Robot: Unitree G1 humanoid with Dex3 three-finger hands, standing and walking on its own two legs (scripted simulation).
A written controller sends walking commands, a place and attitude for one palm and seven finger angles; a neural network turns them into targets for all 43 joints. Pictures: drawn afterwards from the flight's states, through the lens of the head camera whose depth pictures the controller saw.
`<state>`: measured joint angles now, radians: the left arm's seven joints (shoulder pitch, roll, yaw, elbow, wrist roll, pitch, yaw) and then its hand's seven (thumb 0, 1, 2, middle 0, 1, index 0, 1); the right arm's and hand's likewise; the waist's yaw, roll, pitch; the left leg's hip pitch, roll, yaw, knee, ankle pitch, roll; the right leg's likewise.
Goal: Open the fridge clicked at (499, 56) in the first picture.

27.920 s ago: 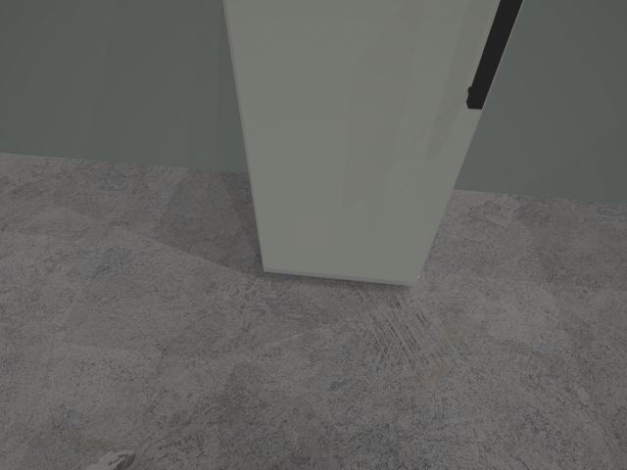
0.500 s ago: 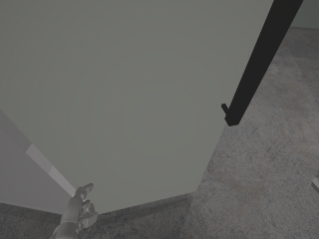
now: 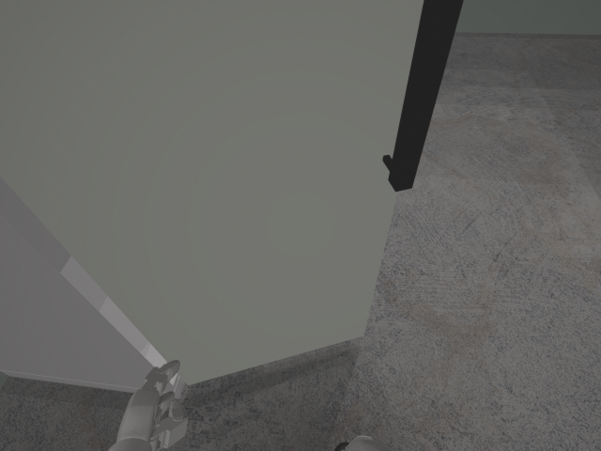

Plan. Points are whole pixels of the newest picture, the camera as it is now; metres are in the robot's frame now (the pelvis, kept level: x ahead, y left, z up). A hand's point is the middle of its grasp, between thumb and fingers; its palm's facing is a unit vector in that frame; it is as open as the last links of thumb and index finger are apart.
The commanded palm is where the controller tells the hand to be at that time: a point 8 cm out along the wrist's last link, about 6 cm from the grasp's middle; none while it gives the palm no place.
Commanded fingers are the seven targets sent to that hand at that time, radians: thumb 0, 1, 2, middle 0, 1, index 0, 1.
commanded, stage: step back with the hand held close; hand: right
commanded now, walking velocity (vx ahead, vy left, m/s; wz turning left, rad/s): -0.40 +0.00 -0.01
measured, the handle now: (422, 38) +0.51 -0.13 +0.29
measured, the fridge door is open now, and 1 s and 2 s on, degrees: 67 67 67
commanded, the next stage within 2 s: stop stepping back and stand still in 0.50 s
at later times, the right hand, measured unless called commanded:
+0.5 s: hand out of the picture +0.14 -0.27 +0.19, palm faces +0.33 +0.84 -0.43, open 7.5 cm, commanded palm +0.07 -0.32 +0.19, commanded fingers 0.00 -0.90 -0.90 0.20 0.30 0.20 0.30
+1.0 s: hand out of the picture +0.03 -0.30 +0.18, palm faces +0.38 +0.81 -0.44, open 7.5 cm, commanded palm -0.02 -0.34 +0.19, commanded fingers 0.00 -0.90 -0.90 0.20 0.30 0.20 0.30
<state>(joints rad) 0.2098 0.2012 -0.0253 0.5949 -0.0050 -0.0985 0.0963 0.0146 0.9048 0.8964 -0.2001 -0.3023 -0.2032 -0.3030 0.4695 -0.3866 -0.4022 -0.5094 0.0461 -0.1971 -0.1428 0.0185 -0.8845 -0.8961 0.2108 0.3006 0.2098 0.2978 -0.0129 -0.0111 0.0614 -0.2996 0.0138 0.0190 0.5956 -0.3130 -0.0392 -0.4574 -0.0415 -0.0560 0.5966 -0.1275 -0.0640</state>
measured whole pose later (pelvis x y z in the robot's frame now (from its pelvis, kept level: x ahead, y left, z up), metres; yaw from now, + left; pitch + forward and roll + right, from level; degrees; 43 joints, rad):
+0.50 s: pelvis -0.08 -0.03 +0.02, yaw +3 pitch +2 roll +4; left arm 0.18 0.16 -0.02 0.57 0.02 -0.13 0.05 0.01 0.90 0.90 -0.20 -0.30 -0.20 -0.30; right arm 0.54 -0.44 -0.42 -0.60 0.07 -0.21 -0.13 0.02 -0.89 -0.90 0.21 0.30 0.21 0.30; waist -0.01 0.01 0.04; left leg -0.27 -0.06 0.02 0.62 -0.42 -0.01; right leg -0.42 -0.03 -0.02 0.44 -0.05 -0.05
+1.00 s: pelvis -0.17 -0.04 +0.02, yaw +2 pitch -1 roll +1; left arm 0.29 0.20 -0.01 0.66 0.02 -0.12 0.08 0.01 0.90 0.90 -0.20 -0.30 -0.20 -0.30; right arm 0.57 -0.43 -0.41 -0.50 0.04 -0.22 -0.13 0.02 -0.88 -0.90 0.21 0.30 0.21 0.30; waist -0.01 0.03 -0.02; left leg -0.18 -0.06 0.02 0.43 -0.24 0.06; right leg -0.41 0.02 0.01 0.63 -0.29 -0.01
